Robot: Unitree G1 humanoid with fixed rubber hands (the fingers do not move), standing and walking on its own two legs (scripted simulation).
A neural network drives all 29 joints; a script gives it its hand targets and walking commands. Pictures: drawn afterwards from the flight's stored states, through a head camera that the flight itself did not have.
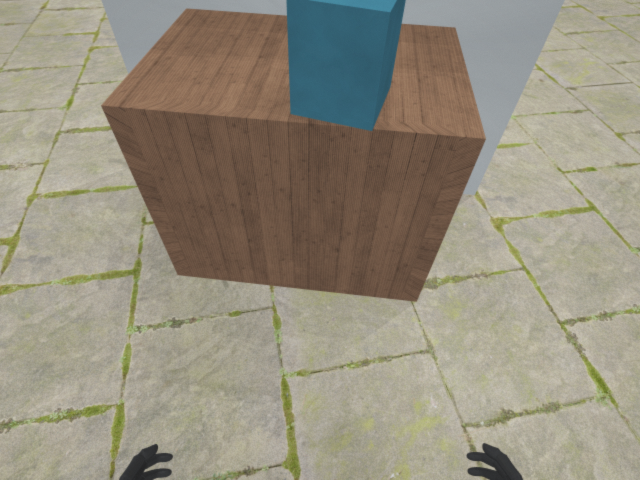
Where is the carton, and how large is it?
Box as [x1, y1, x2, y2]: [286, 0, 405, 130]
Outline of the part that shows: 286,0 291,113 371,130 390,85 405,0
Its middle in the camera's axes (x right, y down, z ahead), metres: +0.07 -0.43 +0.87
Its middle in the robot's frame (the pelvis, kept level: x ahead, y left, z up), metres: +0.94 -0.06 +0.08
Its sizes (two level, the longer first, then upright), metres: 0.210 0.200 0.250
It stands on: a pedestal, 0.72 m high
